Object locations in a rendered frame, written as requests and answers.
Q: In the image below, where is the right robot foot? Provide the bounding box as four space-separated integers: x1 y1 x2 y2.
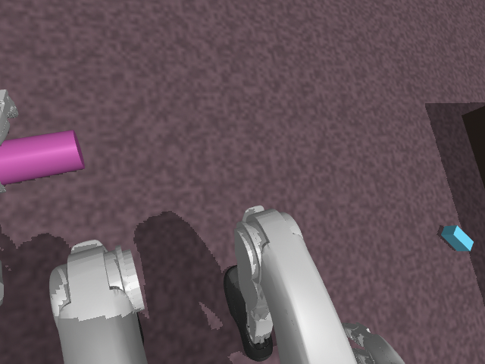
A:
224 265 273 362

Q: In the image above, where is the left robot hand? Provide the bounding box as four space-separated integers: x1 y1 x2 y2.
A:
0 89 18 193

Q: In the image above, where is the right robot hand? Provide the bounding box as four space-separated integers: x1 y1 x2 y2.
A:
342 322 405 364

